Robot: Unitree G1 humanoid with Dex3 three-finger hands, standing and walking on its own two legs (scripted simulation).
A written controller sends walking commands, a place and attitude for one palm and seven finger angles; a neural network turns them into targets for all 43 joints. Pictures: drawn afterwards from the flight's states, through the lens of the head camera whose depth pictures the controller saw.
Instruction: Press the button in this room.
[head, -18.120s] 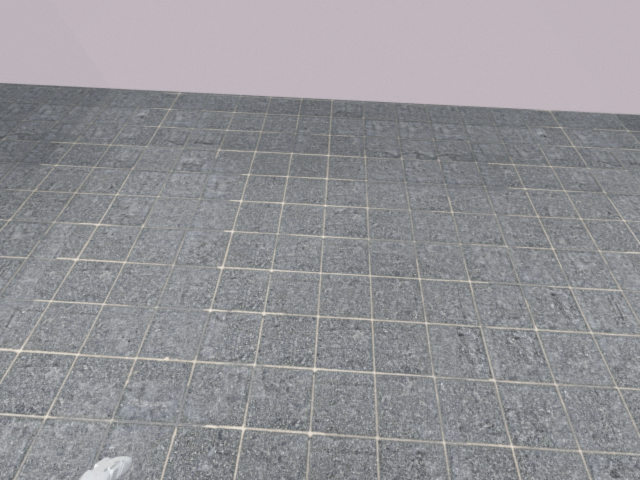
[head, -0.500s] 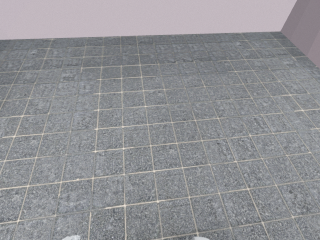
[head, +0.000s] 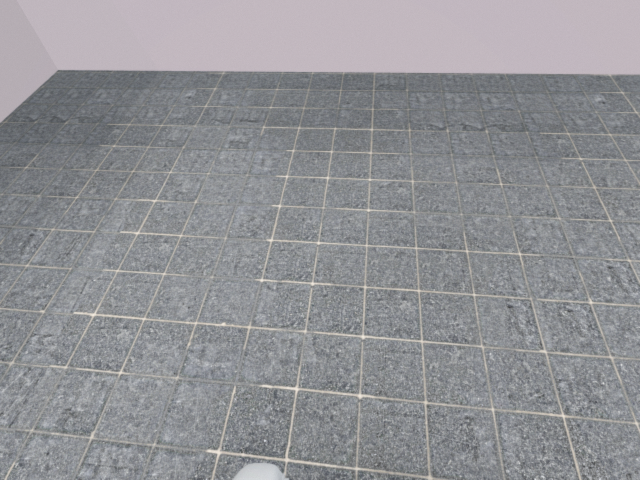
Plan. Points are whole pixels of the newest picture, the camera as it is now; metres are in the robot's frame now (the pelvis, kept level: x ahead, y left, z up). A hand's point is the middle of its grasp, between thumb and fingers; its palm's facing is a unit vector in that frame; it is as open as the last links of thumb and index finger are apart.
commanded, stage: turn or walk to find it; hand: left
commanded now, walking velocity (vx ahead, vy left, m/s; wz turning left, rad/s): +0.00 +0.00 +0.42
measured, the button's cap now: out of the picture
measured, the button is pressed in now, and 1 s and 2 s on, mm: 0 0 0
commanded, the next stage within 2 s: stand and wait in 0.44 s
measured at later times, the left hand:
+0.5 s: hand out of the picture +0.00 +0.28 -0.17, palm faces +0.23 -0.94 -0.24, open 7.4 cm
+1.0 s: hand out of the picture -0.01 +0.22 -0.16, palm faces +0.10 -0.97 -0.24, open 7.3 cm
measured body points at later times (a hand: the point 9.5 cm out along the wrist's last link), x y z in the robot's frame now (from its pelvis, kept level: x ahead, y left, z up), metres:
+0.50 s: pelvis -0.03 +0.06 +0.00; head +0.00 +0.08 +0.45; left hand -0.01 +0.33 -0.15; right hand +0.10 -0.16 -0.13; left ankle -0.04 +0.15 -0.74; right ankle -0.02 -0.10 -0.67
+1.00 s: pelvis -0.04 +0.02 +0.00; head +0.01 +0.01 +0.45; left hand -0.02 +0.27 -0.15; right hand +0.01 -0.23 -0.16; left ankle -0.08 +0.17 -0.70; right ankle +0.00 -0.07 -0.74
